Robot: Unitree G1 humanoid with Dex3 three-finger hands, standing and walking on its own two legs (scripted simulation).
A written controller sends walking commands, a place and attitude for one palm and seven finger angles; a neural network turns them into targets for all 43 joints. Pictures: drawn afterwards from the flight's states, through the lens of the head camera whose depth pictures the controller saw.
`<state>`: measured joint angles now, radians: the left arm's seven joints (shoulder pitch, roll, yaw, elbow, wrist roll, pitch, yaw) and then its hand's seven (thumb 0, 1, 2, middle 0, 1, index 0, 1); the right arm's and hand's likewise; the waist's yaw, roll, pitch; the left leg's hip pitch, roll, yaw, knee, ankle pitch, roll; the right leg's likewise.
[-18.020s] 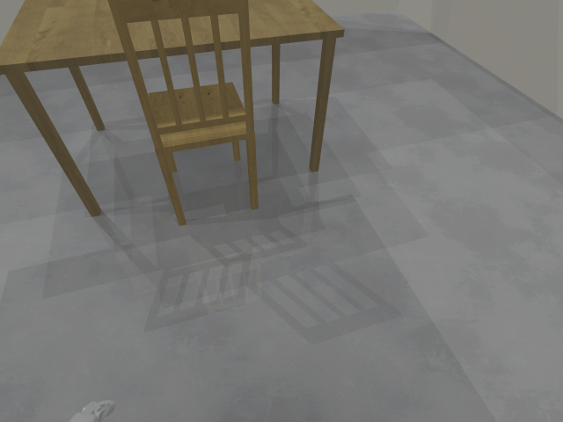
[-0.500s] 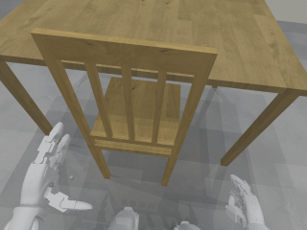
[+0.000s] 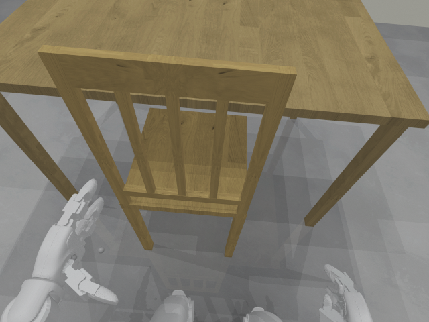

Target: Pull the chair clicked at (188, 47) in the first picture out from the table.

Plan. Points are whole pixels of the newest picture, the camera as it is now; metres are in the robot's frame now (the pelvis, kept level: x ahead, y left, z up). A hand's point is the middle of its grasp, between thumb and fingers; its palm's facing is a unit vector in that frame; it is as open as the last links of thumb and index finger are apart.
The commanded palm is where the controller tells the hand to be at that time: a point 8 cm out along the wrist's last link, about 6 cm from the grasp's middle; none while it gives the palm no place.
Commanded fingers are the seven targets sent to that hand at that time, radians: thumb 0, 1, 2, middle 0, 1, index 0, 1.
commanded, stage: raise the hand toward the chair's back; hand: left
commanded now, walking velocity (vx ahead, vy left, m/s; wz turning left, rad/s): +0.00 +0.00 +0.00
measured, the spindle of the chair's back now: (178, 154) +0.45 +0.10 +0.01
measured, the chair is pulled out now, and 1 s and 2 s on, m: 0.00 0.00 0.00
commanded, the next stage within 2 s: aim the fingers beside a spindle in 0.34 s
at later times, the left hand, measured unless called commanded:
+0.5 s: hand (106, 241) +0.25 +0.19 +0.04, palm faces -0.02 -1.00 -0.06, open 17.0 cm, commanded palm +0.23 +0.24 +0.04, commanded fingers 0.00 -0.50 0.30 -0.06 -0.08 -0.06 -0.08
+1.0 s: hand (140, 237) +0.26 +0.14 +0.02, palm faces -0.09 -1.00 -0.03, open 17.0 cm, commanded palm +0.25 +0.20 +0.02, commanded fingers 0.00 -0.50 0.30 -0.06 -0.08 -0.06 -0.08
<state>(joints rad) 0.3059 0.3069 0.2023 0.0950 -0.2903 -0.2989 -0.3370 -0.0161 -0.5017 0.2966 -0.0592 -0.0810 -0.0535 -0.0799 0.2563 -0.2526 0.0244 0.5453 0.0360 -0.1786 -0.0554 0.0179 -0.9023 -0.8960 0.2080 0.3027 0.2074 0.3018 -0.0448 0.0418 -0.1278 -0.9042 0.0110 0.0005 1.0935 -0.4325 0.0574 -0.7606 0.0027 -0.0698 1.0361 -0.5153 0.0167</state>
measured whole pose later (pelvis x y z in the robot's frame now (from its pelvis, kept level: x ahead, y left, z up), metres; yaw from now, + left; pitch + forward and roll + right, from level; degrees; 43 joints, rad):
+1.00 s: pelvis +0.01 -0.03 -0.01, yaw +0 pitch +17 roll -3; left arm 0.24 0.24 0.12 0.13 -0.25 -0.40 -0.26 -0.02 -0.50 0.30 -0.06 -0.08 -0.06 -0.08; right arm 0.22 -0.25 0.01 0.55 0.02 -0.16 -0.04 0.02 -0.90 -0.90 0.21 0.30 0.21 0.30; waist -0.04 0.04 -0.15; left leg -0.98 0.02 -0.01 1.16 -0.47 0.02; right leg -0.85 0.01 -0.08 1.14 -0.58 -0.02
